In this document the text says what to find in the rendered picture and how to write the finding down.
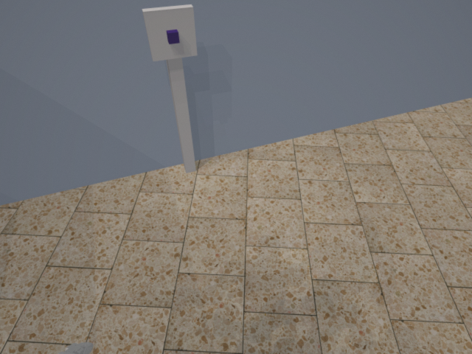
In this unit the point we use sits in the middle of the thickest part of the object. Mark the panel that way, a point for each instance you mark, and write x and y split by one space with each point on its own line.
157 21

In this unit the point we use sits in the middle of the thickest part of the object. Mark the button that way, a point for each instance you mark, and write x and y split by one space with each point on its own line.
172 36

